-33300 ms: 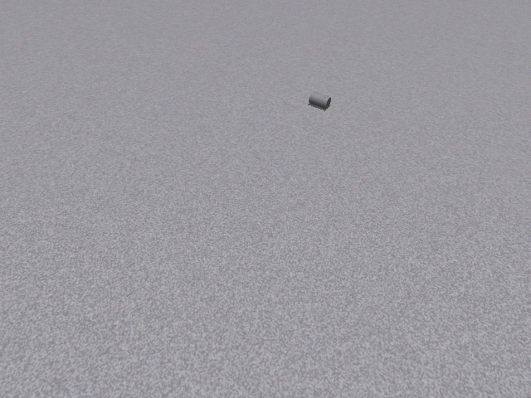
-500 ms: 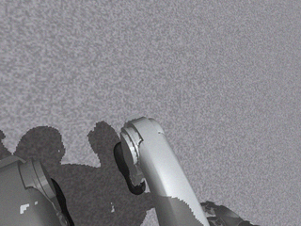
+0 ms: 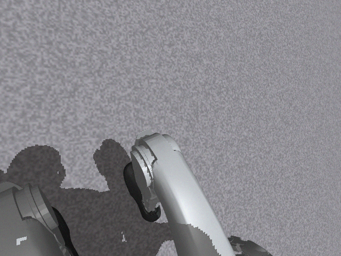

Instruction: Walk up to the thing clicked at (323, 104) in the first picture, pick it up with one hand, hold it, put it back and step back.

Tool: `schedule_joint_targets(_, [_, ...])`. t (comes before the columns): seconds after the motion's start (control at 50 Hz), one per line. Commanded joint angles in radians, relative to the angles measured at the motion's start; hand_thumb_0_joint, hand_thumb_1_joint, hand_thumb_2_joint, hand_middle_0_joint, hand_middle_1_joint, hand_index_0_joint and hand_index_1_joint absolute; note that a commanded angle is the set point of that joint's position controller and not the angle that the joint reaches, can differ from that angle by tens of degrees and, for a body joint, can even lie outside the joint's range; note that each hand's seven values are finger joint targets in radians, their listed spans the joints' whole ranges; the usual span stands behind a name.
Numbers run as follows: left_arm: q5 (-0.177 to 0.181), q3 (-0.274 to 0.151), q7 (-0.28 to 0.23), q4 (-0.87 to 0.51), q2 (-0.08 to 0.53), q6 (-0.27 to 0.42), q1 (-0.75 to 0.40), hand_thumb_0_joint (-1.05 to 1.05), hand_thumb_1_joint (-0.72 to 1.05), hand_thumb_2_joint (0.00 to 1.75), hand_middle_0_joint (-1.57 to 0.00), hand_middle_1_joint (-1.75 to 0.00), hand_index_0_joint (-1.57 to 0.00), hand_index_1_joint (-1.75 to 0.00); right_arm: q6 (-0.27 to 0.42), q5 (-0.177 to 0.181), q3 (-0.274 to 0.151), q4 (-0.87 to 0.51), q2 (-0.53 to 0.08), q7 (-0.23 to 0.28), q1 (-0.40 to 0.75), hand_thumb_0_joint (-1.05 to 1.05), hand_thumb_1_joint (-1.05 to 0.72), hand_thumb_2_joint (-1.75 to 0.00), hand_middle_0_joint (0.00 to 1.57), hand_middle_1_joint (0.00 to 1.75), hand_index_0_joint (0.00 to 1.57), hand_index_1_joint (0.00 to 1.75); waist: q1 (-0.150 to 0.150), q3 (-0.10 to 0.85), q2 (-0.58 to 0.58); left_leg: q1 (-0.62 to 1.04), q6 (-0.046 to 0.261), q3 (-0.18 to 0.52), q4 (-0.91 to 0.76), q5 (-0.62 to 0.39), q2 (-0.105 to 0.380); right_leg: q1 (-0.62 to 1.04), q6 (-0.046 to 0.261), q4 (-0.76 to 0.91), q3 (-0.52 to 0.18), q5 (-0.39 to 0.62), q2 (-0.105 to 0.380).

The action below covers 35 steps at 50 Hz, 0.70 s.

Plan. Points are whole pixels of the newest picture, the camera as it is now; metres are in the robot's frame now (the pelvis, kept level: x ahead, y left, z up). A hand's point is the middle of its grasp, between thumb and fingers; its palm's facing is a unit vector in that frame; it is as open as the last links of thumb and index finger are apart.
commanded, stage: approach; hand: left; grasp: from above
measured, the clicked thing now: out of the picture +0.47 +0.43 -0.31
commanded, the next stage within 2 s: none
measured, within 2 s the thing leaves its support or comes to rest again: neither
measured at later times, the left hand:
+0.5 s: hand out of the picture +0.48 +0.33 -0.20, palm faces +0.05 -0.46 -0.89, open 13.8 cm
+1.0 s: hand out of the picture +0.48 +0.33 -0.22, palm faces +0.06 -0.47 -0.88, open 13.7 cm
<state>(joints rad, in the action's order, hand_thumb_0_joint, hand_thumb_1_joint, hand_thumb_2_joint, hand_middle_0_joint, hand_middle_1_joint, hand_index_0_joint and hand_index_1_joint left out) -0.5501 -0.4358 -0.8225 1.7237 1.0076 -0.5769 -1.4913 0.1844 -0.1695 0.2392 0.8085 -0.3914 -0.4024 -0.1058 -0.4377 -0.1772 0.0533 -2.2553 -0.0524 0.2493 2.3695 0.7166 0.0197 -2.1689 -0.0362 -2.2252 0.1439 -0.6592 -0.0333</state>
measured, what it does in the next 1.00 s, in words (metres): stands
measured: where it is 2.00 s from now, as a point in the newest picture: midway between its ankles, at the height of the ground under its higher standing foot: (108, 224)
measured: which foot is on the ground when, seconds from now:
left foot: down 0.00-1.00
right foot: down 0.00-1.00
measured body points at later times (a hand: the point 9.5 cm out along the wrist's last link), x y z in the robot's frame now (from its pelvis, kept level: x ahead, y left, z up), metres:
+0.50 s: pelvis +0.00 +0.00 +0.00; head +0.30 +0.09 +0.32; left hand +0.48 +0.35 -0.15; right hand -0.01 -0.27 -0.06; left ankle +0.06 +0.14 -0.32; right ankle +0.11 -0.12 -0.32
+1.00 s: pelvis +0.00 +0.00 +0.00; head +0.31 +0.09 +0.31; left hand +0.48 +0.35 -0.17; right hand -0.01 -0.26 -0.06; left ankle +0.06 +0.14 -0.32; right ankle +0.11 -0.12 -0.32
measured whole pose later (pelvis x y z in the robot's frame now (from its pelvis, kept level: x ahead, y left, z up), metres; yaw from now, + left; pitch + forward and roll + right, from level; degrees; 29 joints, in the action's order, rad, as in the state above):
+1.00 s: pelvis +0.00 +0.00 +0.00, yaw +0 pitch +33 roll -12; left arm -0.56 -0.43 -0.80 1.71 0.99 -0.57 -1.46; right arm 0.19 -0.17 0.25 0.78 -0.38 -0.41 -0.10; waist -0.44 -0.19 0.08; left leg -2.26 -0.05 0.26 2.38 0.72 0.02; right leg -2.17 -0.04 -2.23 0.15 -0.66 -0.04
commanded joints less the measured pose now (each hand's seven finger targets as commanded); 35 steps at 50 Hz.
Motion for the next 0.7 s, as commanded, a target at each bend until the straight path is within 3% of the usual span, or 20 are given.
schedule_joint_targets(0.0, [-0.063, 0.082, 0.004, -0.123, 0.214, -0.005, -0.283, 0.00, -0.49, 0.94, -0.09, -1.04, -0.08, -1.04, -0.011, 0.017, -0.066, 0.047, -0.302, 0.002, -0.240, 0.00, -0.91, -0.90, 0.20, 0.30, 0.20, 0.30, -0.021, 0.777, -0.500, 0.478, 0.068, -0.142, -0.201, -0.226, 0.027, 0.456, 0.000, 0.225, 0.081, 0.315, -0.024])
schedule_joint_targets(0.06, [-0.041, 0.111, 0.038, -0.112, 0.149, -0.020, -0.248, 0.00, -0.48, 0.94, -0.08, -1.05, -0.08, -1.05, -0.010, 0.030, -0.080, 0.039, -0.303, 0.000, -0.274, 0.00, -0.91, -0.90, 0.20, 0.30, 0.20, 0.30, -0.033, 0.762, -0.444, 0.457, 0.066, -0.127, -0.210, -0.230, 0.027, 0.450, 0.001, 0.218, 0.094, 0.310, -0.033])
schedule_joint_targets(0.16, [0.007, 0.124, 0.062, -0.045, 0.070, -0.027, -0.224, 0.00, -0.47, 0.93, -0.09, -1.04, -0.09, -1.04, -0.007, 0.048, -0.096, 0.054, -0.311, 0.000, -0.344, 0.00, -0.91, -0.90, 0.20, 0.30, 0.20, 0.30, -0.052, 0.754, -0.377, 0.452, 0.064, -0.098, -0.212, -0.216, 0.028, 0.419, 0.007, 0.207, 0.105, 0.294, -0.041])
schedule_joint_targets(0.24, [-0.017, 0.121, 0.053, -0.058, 0.082, -0.014, -0.244, 0.00, -0.43, 0.90, -0.13, -1.00, -0.13, -1.01, -0.003, 0.043, -0.090, 0.046, -0.304, 0.006, -0.322, 0.00, -0.91, -0.90, 0.20, 0.30, 0.20, 0.30, -0.047, 0.724, -0.396, 0.454, 0.062, -0.093, -0.223, -0.208, 0.026, 0.390, 0.018, 0.203, 0.099, 0.285, -0.036])
schedule_joint_targets(0.34, [-0.081, 0.102, 0.006, -0.134, 0.170, 0.002, -0.279, 0.00, -0.48, 0.92, -0.09, -1.04, -0.09, -1.04, 0.001, 0.014, -0.095, 0.058, -0.311, 0.012, -0.262, 0.00, -0.91, -0.90, 0.20, 0.30, 0.20, 0.30, -0.032, 0.733, -0.504, 0.538, 0.058, -0.095, -0.247, -0.229, 0.028, 0.408, 0.026, 0.188, 0.108, 0.324, -0.020])
schedule_joint_targets(0.44, [-0.063, 0.061, -0.022, -0.187, 0.217, 0.008, -0.308, 0.00, -0.50, 0.94, -0.09, -1.03, -0.08, -1.04, 0.005, 0.006, -0.092, 0.055, -0.314, 0.014, -0.237, 0.00, -0.92, -0.90, 0.20, 0.30, 0.20, 0.30, -0.025, 0.786, -0.589, 0.603, 0.047, -0.101, -0.250, -0.223, 0.035, 0.397, 0.030, 0.190, 0.106, 0.309, -0.013])
schedule_joint_targets(0.52, [-0.057, 0.076, 0.000, -0.154, 0.189, 0.006, -0.272, 0.00, -0.48, 0.93, -0.11, -1.01, -0.10, -1.03, 0.004, 0.014, -0.073, 0.056, -0.299, 0.011, -0.238, 0.00, -0.91, -0.90, 0.20, 0.30, 0.20, 0.30, -0.031, 0.765, -0.534, 0.525, 0.059, -0.123, -0.217, -0.225, 0.031, 0.421, 0.016, 0.204, 0.096, 0.306, -0.015])
schedule_joint_targets(0.6, [-0.052, 0.107, 0.030, -0.052, 0.119, 0.000, -0.209, 0.00, -0.42, 0.92, -0.15, -0.99, -0.14, -1.00, 0.005, 0.025, -0.078, 0.047, -0.299, 0.005, -0.273, 0.00, -0.91, -0.90, 0.20, 0.30, 0.20, 0.30, -0.042, 0.712, -0.458, 0.483, 0.059, -0.108, -0.217, -0.210, 0.035, 0.382, 0.016, 0.209, 0.103, 0.284, -0.029])
schedule_joint_targets(0.64, [-0.034, 0.122, 0.039, -0.032, 0.077, 0.001, -0.201, 0.00, -0.40, 0.88, -0.15, -0.98, -0.15, -0.99, 0.006, 0.028, -0.083, 0.053, -0.306, 0.002, -0.299, 0.00, -0.91, -0.90, 0.20, 0.30, 0.20, 0.30, -0.057, 0.700, -0.405, 0.456, 0.063, -0.104, -0.209, -0.211, 0.031, 0.394, 0.012, 0.211, 0.103, 0.290, -0.035])
schedule_joint_targets(0.68, [-0.002, 0.119, 0.038, -0.042, 0.073, 0.003, -0.210, 0.00, -0.40, 0.88, -0.14, -0.99, -0.15, -0.99, 0.010, 0.020, -0.079, 0.053, -0.306, 0.000, -0.298, 0.00, -0.91, -0.90, 0.20, 0.30, 0.20, 0.30, -0.066, 0.676, -0.372, 0.424, 0.071, -0.100, -0.211, -0.209, 0.024, 0.418, 0.008, 0.214, 0.099, 0.298, -0.032])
